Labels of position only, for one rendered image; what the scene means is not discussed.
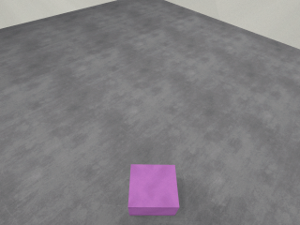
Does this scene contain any carton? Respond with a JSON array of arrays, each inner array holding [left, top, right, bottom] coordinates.
[[127, 164, 180, 216]]

